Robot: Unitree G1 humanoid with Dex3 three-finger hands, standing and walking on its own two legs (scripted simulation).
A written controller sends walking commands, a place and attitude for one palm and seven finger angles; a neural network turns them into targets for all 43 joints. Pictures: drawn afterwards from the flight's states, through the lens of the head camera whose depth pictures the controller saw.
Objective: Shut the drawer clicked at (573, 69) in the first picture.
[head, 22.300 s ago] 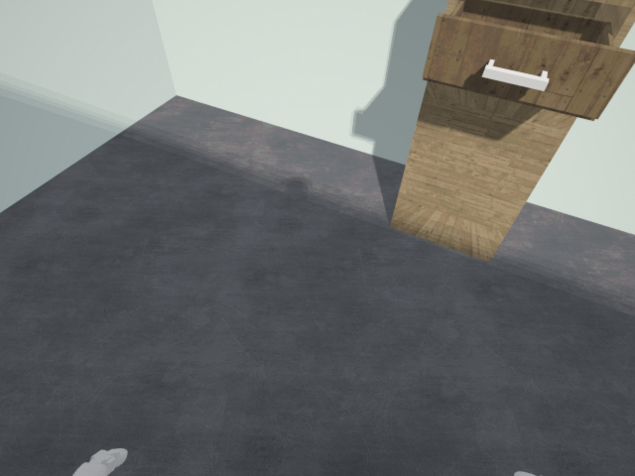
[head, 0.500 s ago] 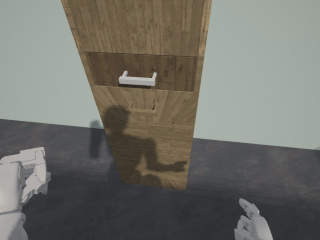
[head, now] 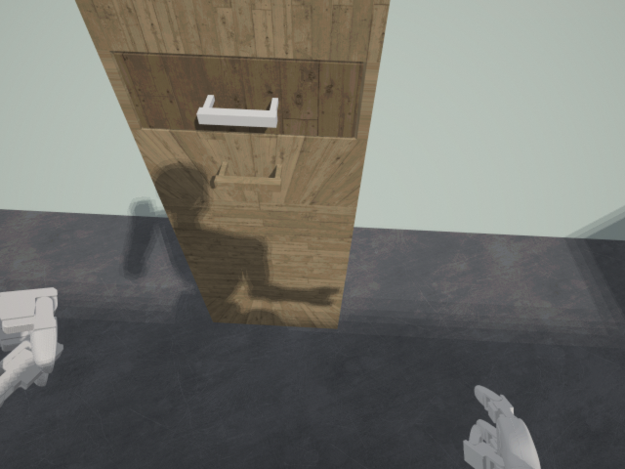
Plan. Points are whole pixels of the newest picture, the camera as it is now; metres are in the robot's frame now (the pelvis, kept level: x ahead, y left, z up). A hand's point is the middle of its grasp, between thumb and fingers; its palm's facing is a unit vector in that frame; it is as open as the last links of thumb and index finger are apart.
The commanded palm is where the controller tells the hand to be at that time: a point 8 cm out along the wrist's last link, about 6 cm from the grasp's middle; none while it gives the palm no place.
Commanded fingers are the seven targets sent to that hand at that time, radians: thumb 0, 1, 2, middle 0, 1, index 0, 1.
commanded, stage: step back with the hand held close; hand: left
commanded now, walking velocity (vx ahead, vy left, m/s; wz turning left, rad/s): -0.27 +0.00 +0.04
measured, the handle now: (240, 110) +0.62 +0.16 +0.11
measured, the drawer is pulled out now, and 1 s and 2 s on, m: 0.00 0.00 0.00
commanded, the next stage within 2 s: stop stepping back and stand still in 0.94 s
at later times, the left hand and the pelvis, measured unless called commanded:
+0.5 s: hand out of the picture +0.11 +0.26 +0.17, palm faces +0.42 -0.77 -0.49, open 3.2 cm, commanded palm +0.05 +0.28 +0.18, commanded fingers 0.00 0.90 0.90 -1.40 -1.60 -1.40 -1.60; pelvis -0.07 +0.00 +0.00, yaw +3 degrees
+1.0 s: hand out of the picture -0.02 +0.23 +0.16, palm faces +0.31 -0.84 -0.44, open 3.2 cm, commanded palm -0.08 +0.27 +0.18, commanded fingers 0.00 0.90 0.90 -1.40 -1.60 -1.40 -1.60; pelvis -0.22 -0.01 +0.00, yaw +0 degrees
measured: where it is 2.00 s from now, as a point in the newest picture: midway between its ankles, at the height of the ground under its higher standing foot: outside the picture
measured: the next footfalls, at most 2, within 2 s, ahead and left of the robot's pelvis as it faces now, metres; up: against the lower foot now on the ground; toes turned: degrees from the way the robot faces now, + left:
right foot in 0.56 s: -0.15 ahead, -0.12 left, +0.00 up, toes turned +3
left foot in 0.82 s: -0.06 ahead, +0.07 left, +0.00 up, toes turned +1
